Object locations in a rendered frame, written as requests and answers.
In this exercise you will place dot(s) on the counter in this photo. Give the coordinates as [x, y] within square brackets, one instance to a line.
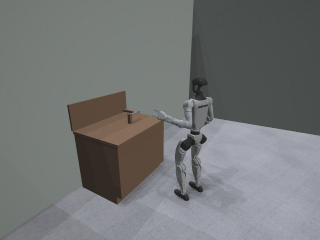
[116, 150]

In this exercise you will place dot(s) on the humanoid robot head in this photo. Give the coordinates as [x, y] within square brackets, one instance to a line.
[200, 81]

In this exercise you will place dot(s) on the robot right shin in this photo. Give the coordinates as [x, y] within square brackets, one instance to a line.
[197, 173]

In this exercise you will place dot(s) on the robot left forearm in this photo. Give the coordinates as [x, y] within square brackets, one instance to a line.
[176, 122]

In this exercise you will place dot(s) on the left robot upper arm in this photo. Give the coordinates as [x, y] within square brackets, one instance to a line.
[187, 105]

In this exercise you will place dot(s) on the left robot hand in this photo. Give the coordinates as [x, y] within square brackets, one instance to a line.
[161, 115]

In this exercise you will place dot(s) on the right robot upper arm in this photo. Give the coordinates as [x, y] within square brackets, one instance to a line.
[210, 115]

